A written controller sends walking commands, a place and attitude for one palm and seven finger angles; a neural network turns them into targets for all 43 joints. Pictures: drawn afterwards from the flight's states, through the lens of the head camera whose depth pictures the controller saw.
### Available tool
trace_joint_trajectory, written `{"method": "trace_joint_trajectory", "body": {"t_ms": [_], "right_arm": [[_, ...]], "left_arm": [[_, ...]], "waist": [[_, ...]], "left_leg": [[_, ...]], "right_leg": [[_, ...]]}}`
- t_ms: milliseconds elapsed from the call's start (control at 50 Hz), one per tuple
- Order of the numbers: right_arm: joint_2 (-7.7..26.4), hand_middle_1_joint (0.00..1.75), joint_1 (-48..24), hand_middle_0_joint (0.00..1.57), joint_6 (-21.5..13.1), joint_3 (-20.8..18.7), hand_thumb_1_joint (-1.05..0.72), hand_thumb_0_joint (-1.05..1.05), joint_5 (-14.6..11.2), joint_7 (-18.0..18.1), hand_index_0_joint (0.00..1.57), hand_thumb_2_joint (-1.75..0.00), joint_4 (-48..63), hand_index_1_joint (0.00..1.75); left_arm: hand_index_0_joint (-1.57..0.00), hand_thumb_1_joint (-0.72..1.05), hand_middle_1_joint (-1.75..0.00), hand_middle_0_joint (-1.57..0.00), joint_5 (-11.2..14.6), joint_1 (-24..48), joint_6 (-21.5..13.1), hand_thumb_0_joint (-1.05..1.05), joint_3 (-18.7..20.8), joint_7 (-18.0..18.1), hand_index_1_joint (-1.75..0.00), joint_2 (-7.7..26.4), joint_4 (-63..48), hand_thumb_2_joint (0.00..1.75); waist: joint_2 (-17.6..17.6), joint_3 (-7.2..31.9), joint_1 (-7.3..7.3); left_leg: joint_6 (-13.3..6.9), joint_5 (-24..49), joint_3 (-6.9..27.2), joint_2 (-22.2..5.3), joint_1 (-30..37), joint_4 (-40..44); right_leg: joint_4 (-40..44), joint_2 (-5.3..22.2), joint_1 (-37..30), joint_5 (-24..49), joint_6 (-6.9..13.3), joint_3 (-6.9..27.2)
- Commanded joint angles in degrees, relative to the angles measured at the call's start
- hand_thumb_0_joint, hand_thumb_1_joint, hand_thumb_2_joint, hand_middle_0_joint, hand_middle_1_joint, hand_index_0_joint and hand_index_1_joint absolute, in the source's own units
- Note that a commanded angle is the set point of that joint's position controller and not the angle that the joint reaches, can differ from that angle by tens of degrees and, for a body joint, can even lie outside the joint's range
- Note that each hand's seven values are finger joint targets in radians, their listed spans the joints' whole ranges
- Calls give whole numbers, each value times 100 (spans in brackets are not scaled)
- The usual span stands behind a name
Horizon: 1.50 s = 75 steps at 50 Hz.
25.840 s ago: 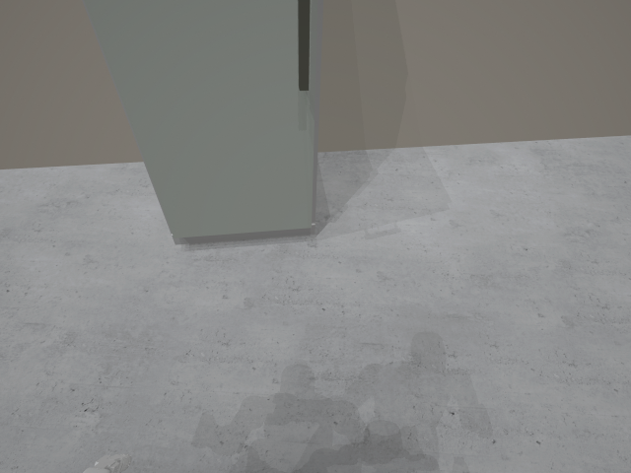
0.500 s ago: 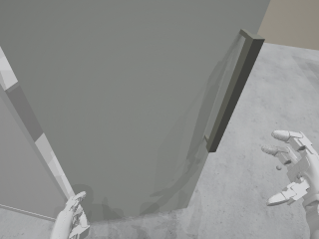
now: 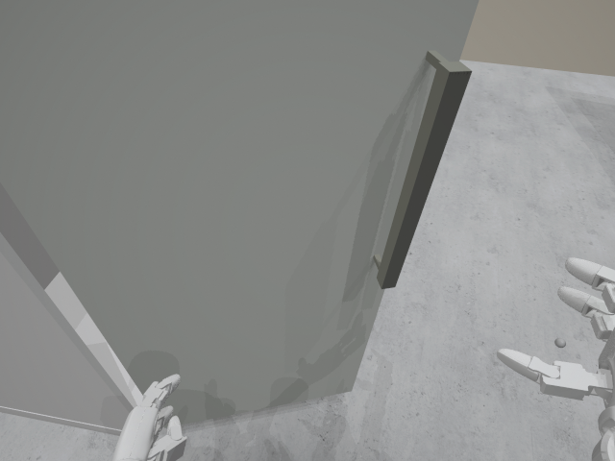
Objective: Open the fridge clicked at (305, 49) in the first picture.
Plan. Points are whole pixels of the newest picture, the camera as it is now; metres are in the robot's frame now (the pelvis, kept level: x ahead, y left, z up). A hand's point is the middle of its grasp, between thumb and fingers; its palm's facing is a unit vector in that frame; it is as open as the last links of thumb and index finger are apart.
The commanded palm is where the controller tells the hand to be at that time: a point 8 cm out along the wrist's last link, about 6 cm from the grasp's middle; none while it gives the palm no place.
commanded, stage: draw the hand back to the body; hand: right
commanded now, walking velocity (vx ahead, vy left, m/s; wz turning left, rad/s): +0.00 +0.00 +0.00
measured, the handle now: (405, 191) +0.45 -0.15 +0.14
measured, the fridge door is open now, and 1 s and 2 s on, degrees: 69 69 69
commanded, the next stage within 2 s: step back with the hand held close in 0.76 s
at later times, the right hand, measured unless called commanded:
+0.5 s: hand (599, 340) +0.20 -0.28 +0.16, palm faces +0.48 +0.79 -0.37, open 7.9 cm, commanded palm +0.15 -0.31 +0.17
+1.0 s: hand (594, 335) +0.20 -0.27 +0.17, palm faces +0.48 +0.79 -0.38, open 7.4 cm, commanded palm +0.14 -0.30 +0.18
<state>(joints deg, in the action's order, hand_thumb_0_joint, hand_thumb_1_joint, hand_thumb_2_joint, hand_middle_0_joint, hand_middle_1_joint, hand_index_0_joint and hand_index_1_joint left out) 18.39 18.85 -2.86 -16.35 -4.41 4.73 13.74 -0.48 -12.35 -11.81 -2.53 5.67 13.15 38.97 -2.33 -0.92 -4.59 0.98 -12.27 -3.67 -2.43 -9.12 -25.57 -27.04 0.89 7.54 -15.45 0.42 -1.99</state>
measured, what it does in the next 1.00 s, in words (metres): stands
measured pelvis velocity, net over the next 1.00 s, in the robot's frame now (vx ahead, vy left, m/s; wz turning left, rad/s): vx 0.00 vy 0.00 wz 0.01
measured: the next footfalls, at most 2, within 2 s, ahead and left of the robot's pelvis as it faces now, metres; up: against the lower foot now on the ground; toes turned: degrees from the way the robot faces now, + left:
none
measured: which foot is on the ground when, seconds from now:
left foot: down 0.00-1.00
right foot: down 0.00-1.00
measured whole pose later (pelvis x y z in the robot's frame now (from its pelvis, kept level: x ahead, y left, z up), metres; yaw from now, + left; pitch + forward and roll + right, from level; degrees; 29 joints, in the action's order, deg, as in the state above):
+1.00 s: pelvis +0.00 +0.00 +0.00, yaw +1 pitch -3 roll +1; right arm 19.3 23.6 -6.9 -21.7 -2.7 5.7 21.3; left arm -1.3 -10.8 -6.4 -1.5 4.5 13.5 36.7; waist -3.2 -0.1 -3.5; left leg 0.8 -9.6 -3.5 -1.1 -8.2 -21.3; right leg -25.7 2.0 7.8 -14.5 0.2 -2.2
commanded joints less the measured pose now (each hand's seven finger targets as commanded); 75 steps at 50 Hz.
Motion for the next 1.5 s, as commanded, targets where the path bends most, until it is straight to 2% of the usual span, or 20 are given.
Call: {"method": "trace_joint_trajectory", "body": {"t_ms": [0,100,160,220,360,460,500,580,660,840,860,880,900,920,1040,1080,1140,1240,1380,1480], "right_arm": [[1131,68,-930,22,-465,-602,-25,0,55,186,22,-58,1471,68],[1102,58,-439,22,-430,-711,-43,0,44,157,22,-67,1494,58],[1122,51,-312,21,-403,-810,-54,0,32,132,21,-73,1476,51],[1222,45,-374,21,-446,-924,-65,0,49,143,21,-78,1754,45],[1267,30,-13,20,-443,-1098,-90,0,24,151,20,-90,1929,30],[1128,30,-185,20,-406,-923,-90,0,46,143,20,-90,1801,30],[1204,30,-247,20,-416,-973,-90,0,64,162,20,-90,1887,30],[1213,30,-186,20,-433,-999,-90,0,54,164,20,-90,1878,30],[1256,30,-175,20,-449,-1052,-90,0,69,176,20,-90,1896,30],[1256,30,-29,20,-456,-1082,-90,0,49,144,20,-90,1732,30],[1017,30,-547,20,-494,-705,-90,0,74,112,20,-90,2122,30],[1968,30,-1349,20,-806,-1620,-90,0,125,236,20,-90,2515,30],[1441,30,-563,20,-831,-1251,-90,0,125,208,20,-90,1849,30],[1232,30,-86,20,-829,-1101,-90,0,156,186,20,-90,1695,30],[1388,30,656,20,-1004,-1302,-90,0,166,248,20,-90,2151,30],[1427,30,854,20,-1016,-1397,-90,0,136,271,20,-90,2193,30],[1574,30,806,20,-1071,-1526,-90,0,143,310,20,-90,2457,30],[1551,30,832,20,-1171,-1578,-90,0,195,371,20,-90,2511,30],[1372,30,582,20,-1350,-1491,-90,0,336,425,20,-90,2488,30],[1416,30,535,20,-1547,-1625,-90,0,425,456,20,-90,2609,30]], "left_arm": [[-20,90,-30,-20,4,776,-257,0,269,24,-30,642,-918,90],[-20,90,-30,-20,-31,785,-142,0,302,-33,-30,639,-940,90],[-20,90,-30,-20,-28,807,-57,0,309,-60,-30,629,-957,90],[-20,90,-30,-20,-32,825,-26,0,320,-66,-30,612,-1007,90],[-20,90,-30,-20,-55,802,-21,0,344,-77,-30,603,-1026,90],[-20,90,-30,-20,-41,794,9,0,352,-56,-30,631,-989,90],[-20,90,-30,-20,-59,793,3,0,349,-51,-30,621,-1000,90],[-20,90,-30,-20,-71,838,-11,0,344,-36,-30,601,-1001,90],[-20,90,-30,-20,-72,840,-35,0,341,-32,-30,589,-975,90],[-20,90,-30,-20,-75,862,-28,0,365,-33,-30,586,-963,90],[-20,90,-30,-20,-75,923,-53,0,332,-50,-30,572,-1007,90],[-20,90,-30,-20,6,941,70,0,297,-69,-30,691,-1266,90],[-20,90,-30,-20,-38,877,175,0,299,-53,-30,601,-1095,90],[-20,90,-30,-20,-58,799,256,0,334,-75,-30,605,-1141,90],[-20,90,-30,-20,-47,747,549,0,465,-54,-30,685,-1425,90],[-20,90,-30,-20,-19,721,624,0,487,-48,-30,649,-1528,90],[-20,90,-30,-20,-10,745,666,0,510,-13,-30,677,-1612,90],[-20,90,-30,-20,12,685,596,0,542,14,-30,723,-1657,90],[-20,90,-30,-20,41,492,389,0,561,-10,-30,780,-1631,90],[-20,90,-30,-20,19,432,198,0,585,-14,-30,782,-1588,90]], "waist": [[-275,511,44],[73,429,-7],[-25,235,-12],[-311,337,-35],[-113,357,-50],[-92,158,8],[-224,288,-21],[-30,316,-41],[-233,269,-45],[51,203,-65],[-191,269,17],[10,-108,207],[409,-82,253],[587,40,244],[-34,923,261],[168,1032,262],[63,966,275],[-155,798,271],[-38,324,355],[-390,345,362]], "left_leg": [[-170,482,90,144,402,399],[-151,854,50,173,555,403],[-154,795,58,175,545,472],[-172,713,74,191,588,481],[-157,969,66,196,670,518],[-144,748,65,200,519,593],[-148,713,65,202,569,583],[-139,744,84,193,631,619],[-149,741,99,181,651,629],[-132,693,113,181,644,723],[-120,698,142,161,612,725],[-108,801,701,-79,-1,1049],[-143,717,729,-223,-165,1126],[-157,753,759,-285,-243,1118],[-77,1665,462,-233,147,373],[-31,1786,453,-169,186,204],[-18,1758,473,-141,227,50],[23,1213,528,-23,470,-279],[-15,-278,778,-53,326,-406],[-22,-342,865,143,390,-900]], "right_leg": [[702,-5,6,932,64,143],[730,21,-23,1389,37,124],[780,27,31,1326,18,99],[812,14,-48,1259,0,114],[773,19,-93,1496,5,69],[822,23,-82,1266,29,56],[824,-3,-117,1215,31,55],[806,-13,-108,1195,62,45],[813,-21,-84,1171,52,31],[810,-10,-63,1106,86,-11],[810,-42,-159,1091,102,-17],[565,60,336,563,181,20],[413,17,306,509,188,94],[297,23,275,608,177,58],[388,214,331,1708,144,162],[384,279,427,1820,156,179],[447,304,743,1614,178,260],[691,430,1624,423,327,421],[721,507,2890,-1992,506,657],[760,658,3325,-2501,634,938]]}}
